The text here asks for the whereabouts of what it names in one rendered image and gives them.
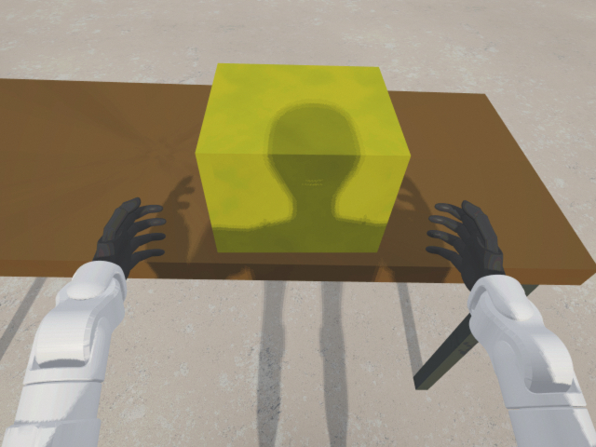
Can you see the right robot hand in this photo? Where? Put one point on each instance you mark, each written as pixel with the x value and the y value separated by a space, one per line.
pixel 479 255

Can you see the robot left forearm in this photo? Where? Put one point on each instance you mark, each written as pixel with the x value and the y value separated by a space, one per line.
pixel 62 385

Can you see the table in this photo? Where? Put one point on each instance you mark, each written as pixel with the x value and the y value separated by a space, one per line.
pixel 71 152

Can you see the carton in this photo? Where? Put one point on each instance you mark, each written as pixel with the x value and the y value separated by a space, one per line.
pixel 300 158

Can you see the left robot hand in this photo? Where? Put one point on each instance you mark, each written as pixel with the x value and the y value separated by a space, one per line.
pixel 118 241

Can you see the robot right forearm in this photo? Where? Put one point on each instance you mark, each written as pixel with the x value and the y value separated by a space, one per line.
pixel 533 366

